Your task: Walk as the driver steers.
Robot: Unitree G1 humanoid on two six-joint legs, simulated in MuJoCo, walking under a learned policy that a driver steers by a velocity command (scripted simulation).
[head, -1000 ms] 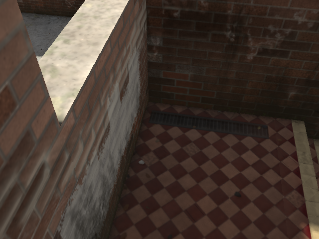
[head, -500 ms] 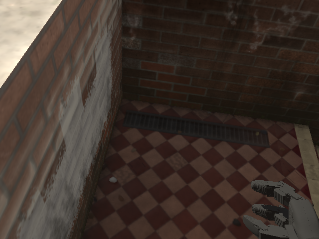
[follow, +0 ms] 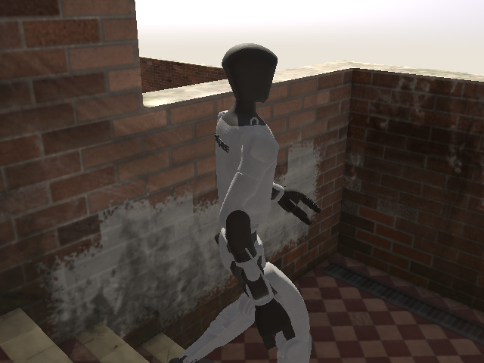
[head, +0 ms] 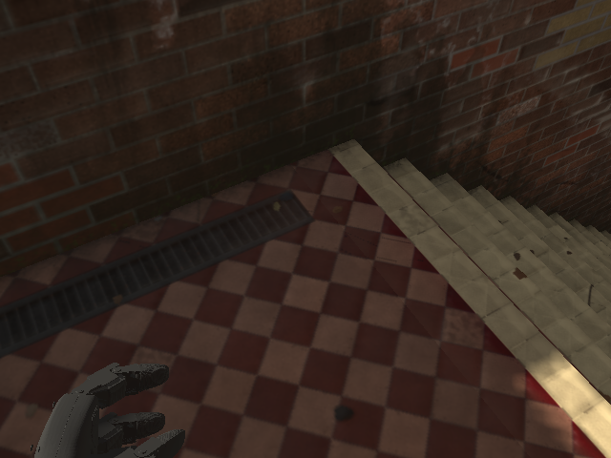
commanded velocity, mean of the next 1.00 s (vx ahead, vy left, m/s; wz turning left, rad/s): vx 0.19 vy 0.00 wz -0.90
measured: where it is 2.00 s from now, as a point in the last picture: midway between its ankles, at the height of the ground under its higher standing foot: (471, 387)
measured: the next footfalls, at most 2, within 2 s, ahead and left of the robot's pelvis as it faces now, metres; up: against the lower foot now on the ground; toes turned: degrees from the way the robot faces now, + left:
left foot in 0.52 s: +0.28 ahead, +0.17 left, +0.00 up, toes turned -39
right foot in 1.02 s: +0.24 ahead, -0.21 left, +0.00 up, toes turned -53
